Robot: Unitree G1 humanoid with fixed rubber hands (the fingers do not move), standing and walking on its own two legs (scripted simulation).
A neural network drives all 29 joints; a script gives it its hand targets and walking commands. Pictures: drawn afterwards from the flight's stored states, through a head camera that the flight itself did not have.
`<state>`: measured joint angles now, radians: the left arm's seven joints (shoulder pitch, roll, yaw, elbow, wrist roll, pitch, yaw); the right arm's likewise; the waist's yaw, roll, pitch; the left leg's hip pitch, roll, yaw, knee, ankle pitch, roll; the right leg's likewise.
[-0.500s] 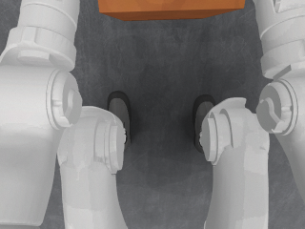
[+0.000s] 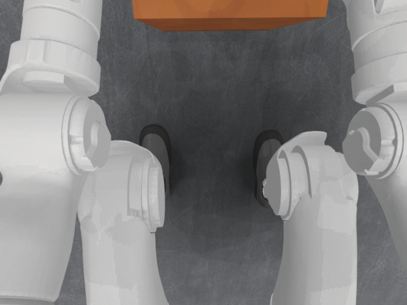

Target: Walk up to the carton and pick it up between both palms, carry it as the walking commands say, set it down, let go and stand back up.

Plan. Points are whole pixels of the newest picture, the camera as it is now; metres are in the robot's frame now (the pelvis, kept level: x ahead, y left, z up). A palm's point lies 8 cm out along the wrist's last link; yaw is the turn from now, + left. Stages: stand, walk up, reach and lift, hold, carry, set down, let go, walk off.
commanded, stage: reach and lift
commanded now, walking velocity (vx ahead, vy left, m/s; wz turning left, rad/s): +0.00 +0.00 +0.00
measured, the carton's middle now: out of the picture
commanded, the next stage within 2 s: none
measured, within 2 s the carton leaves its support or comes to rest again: leaves its support in 0.44 s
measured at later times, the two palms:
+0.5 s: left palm out of the picture +0.58 +0.16 -0.17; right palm out of the picture +0.57 -0.15 -0.18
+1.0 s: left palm out of the picture +0.59 +0.16 -0.11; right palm out of the picture +0.57 -0.14 -0.13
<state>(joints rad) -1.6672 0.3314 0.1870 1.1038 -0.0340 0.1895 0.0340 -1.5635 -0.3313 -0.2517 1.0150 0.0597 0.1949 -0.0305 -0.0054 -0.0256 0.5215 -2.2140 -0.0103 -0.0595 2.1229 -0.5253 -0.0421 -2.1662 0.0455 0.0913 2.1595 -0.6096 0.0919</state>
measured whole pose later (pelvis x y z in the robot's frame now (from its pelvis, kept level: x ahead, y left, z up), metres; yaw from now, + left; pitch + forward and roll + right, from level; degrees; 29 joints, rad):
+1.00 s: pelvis -0.01 +0.00 +0.01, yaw +0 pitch +31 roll +0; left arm -1.66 0.30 0.23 0.89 0.00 0.41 0.15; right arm -1.56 -0.29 -0.23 0.87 0.06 0.40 -0.13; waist 0.02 -0.03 0.52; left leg -2.12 -0.01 -0.06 2.11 -0.53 -0.05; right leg -2.07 0.05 0.09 2.15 -0.61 0.09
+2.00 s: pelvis -0.04 +0.00 +0.09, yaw +0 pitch +23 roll +0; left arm -1.52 0.22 0.32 0.74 0.07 0.51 0.14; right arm -1.50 -0.24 -0.31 0.79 0.04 0.51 -0.13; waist 0.02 -0.02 0.52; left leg -1.79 -0.01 -0.06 1.83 -0.44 -0.05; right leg -1.76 0.05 0.09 1.86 -0.50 0.09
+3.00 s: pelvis -0.04 +0.00 +0.20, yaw +0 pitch +13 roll +0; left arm -1.26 0.14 0.32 0.62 0.08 0.52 0.14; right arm -1.26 -0.16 -0.31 0.69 0.03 0.52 -0.13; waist 0.01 -0.02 0.52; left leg -1.31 -0.01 -0.06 1.46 -0.38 -0.05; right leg -1.28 0.05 0.09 1.50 -0.44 0.07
